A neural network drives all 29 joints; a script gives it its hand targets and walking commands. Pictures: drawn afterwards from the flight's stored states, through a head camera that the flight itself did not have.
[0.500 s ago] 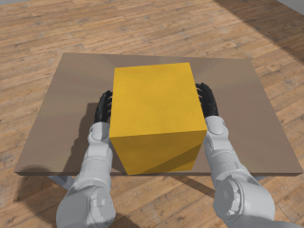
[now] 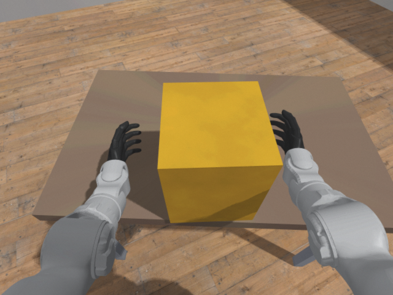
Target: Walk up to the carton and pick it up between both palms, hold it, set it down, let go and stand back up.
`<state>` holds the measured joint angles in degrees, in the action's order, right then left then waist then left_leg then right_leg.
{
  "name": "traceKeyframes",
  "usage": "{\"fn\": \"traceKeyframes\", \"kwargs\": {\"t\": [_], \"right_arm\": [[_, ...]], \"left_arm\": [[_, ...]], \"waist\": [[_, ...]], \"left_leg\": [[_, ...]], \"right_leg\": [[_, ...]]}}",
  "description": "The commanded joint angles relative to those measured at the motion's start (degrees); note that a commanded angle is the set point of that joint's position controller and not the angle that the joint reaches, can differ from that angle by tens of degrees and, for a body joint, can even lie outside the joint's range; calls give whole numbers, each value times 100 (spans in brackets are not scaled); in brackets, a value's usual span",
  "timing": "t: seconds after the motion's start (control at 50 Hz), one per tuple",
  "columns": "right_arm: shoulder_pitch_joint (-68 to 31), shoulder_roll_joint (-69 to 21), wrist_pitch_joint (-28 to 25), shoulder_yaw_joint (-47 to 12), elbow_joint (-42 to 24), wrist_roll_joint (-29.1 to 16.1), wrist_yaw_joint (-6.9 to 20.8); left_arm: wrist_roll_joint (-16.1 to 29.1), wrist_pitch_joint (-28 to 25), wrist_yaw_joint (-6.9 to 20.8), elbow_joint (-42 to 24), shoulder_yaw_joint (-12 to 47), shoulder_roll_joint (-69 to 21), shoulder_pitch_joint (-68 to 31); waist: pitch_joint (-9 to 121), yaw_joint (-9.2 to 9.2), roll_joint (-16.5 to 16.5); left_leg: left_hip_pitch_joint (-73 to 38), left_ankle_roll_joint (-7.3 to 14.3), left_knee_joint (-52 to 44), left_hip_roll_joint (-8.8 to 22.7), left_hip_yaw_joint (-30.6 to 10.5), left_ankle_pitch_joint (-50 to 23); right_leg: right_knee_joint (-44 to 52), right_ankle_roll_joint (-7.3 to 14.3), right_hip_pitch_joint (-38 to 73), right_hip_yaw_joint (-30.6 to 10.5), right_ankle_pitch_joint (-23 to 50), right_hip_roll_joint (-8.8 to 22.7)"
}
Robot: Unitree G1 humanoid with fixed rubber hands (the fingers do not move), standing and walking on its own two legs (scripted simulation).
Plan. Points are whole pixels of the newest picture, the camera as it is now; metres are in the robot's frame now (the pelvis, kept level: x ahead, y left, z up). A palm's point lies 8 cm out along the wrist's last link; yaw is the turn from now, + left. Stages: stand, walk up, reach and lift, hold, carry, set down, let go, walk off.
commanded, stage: set down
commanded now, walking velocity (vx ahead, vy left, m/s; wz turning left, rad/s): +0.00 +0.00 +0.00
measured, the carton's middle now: (211, 156) +0.41 +0.01 +0.02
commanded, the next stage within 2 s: none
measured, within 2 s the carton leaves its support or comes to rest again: neither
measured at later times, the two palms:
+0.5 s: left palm (113, 175) +0.34 +0.21 +0.04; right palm (306, 177) +0.36 -0.18 +0.04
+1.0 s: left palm (101, 228) +0.24 +0.21 +0.02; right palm (314, 227) +0.27 -0.19 +0.02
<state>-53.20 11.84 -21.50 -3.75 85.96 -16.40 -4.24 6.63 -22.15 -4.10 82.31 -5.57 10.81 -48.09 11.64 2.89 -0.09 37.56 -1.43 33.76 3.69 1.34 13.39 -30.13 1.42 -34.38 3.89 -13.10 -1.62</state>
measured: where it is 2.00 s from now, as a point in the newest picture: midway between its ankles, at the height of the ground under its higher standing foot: outside the picture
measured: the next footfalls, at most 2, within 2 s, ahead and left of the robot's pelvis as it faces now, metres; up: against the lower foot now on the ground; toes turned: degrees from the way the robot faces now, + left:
none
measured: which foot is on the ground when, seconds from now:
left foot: down 0.00-1.00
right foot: down 0.00-1.00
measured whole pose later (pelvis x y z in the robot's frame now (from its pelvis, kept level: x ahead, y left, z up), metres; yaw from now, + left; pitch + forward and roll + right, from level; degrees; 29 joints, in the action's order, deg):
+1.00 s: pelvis -0.01 -0.01 +0.02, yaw +1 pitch -1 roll +0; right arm -7.1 8.1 -20.0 -4.4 43.7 -14.3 -2.5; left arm 7.7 -15.8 -2.2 35.7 -1.9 10.0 -3.0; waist 1.2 1.2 -1.4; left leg 11.7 -1.8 23.0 2.5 1.5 10.2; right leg -23.4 2.3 -10.3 3.8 -12.2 -1.0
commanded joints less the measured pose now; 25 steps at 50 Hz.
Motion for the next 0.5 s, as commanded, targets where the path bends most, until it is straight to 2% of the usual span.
{"fn": "traceKeyframes", "kwargs": {"t": [0.0, 0.04, 0.08, 0.12, 0.24, 0.3, 0.36, 0.4, 0.48], "right_arm": [[-1619, 975, -466, -286, -948, -533, 199], [-1407, 986, -499, -432, -1164, -684, 283], [-1253, 1023, -448, -543, -1281, -770, 344], [-1054, 993, -365, -690, -1424, -825, 368], [-1050, 824, -170, -497, -2094, -524, 269], [-1069, 783, -69, -367, -2187, -374, 200], [-751, 718, -39, -369, -2109, -321, 123], [-675, 709, -72, -349, -2023, -286, 79], [-81, 611, -223, -447, -1954, -322, 44]], "left_arm": [[298, -397, 18, -1582, 417, 504, -1690], [361, -413, 25, -1818, 462, 564, -1453], [381, -384, 52, -1839, 424, 649, -1287], [417, -340, 104, -1857, 361, 729, -1102], [748, -357, 193, -1821, 440, 905, -1275], [865, -385, 205, -1619, 449, 964, -1308], [871, -370, 245, -1411, 450, 929, -987], [800, -350, 271, -1366, 413, 921, -906], [522, -306, 312, -1556, 215, 846, -266]], "waist": [[3336, -21, 531], [3438, 53, 591], [3275, 80, 511], [2926, 97, 298], [2590, -194, -185], [2378, -252, -249], [2088, -269, -233], [2036, -269, -113], [1803, -192, 22]], "left_leg": [[-2469, -520, 352, -276, 40, -3273], [-2477, -497, 368, -304, 14, -3223], [-2277, -430, 278, -350, 50, -2801], [-1990, -326, 142, -399, 81, -2237], [-1465, -82, -85, -450, 132, -936], [-1284, -21, -142, -471, 131, -557], [-1378, -19, -199, -482, 106, -552], [-1505, -60, -189, -492, 80, -688], [-1975, -141, -246, -490, 57, -1210]], "right_leg": [[112, -149, 430, -3, 1728, -273], [123, -138, 394, -34, 1649, -249], [142, -157, 524, -72, 1466, -206], [177, -205, 778, -146, 1186, -135], [232, -298, 962, -269, 168, 16], [206, -277, 1022, -305, -175, 67], [244, -243, 1154, -304, -175, 77], [246, -211, 1187, -287, -44, 67], [353, -173, 1466, -255, 479, 26]]}}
